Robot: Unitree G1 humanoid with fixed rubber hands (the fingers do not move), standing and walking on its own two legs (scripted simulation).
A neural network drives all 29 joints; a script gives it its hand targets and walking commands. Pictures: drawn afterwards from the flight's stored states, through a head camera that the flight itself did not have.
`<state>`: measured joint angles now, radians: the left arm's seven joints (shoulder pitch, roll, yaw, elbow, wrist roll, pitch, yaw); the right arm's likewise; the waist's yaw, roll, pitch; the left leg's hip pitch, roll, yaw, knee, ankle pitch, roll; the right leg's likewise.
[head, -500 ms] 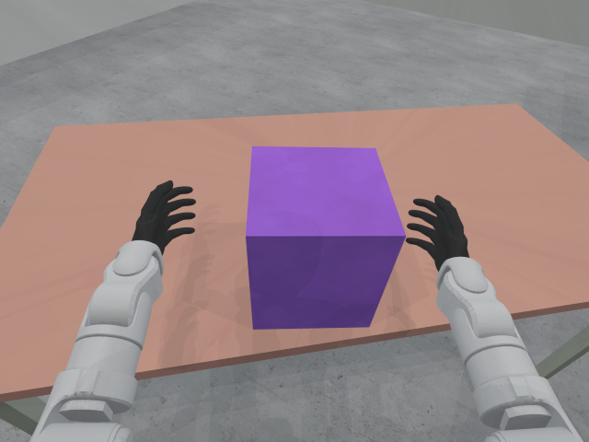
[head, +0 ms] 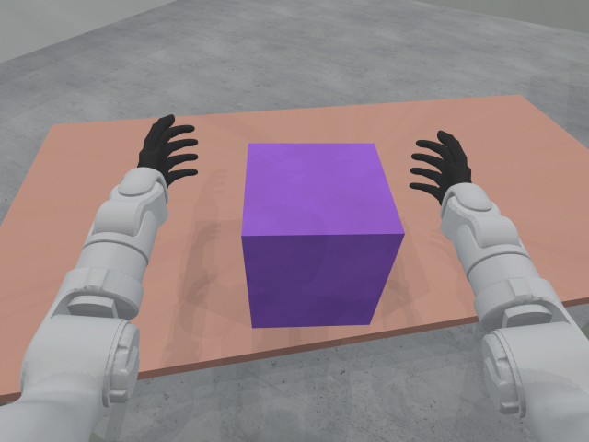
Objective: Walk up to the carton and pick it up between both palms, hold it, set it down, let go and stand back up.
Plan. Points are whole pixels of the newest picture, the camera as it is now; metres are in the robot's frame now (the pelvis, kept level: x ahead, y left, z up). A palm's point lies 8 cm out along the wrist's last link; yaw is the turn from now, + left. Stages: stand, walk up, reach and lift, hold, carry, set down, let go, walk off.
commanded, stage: reach and lift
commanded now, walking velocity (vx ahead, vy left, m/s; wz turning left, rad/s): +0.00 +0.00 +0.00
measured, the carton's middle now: (311, 238) +0.45 -0.01 +0.00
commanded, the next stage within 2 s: none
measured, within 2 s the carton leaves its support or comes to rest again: neither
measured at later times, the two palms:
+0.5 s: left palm (162, 159) +0.45 +0.21 +0.16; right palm (450, 176) +0.45 -0.19 +0.15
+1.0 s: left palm (185, 215) +0.44 +0.20 +0.06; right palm (431, 227) +0.43 -0.19 +0.06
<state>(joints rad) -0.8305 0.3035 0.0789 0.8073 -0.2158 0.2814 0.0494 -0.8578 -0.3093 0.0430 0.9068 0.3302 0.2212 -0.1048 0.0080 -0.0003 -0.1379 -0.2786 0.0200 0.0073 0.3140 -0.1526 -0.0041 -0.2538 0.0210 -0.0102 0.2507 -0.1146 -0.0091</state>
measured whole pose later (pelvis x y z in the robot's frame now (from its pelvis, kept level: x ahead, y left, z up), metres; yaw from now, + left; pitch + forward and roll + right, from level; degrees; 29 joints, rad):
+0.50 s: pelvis +0.00 +0.00 +0.00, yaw +1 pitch +12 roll -1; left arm -1.05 0.34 0.01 1.20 -0.27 0.07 0.03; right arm -1.05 -0.33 0.09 1.19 0.37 0.12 -0.08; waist -0.02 0.01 -0.18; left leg -0.39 0.01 -0.01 0.32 -0.14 0.00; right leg -0.34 0.02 -0.02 0.23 -0.09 0.00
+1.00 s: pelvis -0.02 +0.00 -0.02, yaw -1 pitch +25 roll -1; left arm -1.07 0.28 -0.06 1.53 -0.35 -0.35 0.05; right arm -1.04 -0.26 0.10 1.38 0.35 -0.20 -0.03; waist -0.02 0.01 -0.28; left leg -0.73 0.01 0.02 0.44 -0.14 0.00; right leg -0.72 0.01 0.00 0.40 -0.11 0.00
